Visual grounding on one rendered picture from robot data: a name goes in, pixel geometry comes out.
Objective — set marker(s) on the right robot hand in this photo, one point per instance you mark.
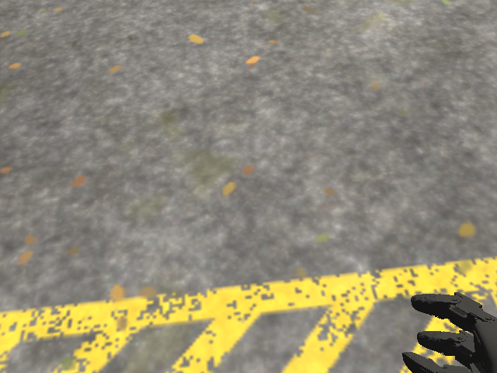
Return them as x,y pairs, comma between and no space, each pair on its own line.
478,353

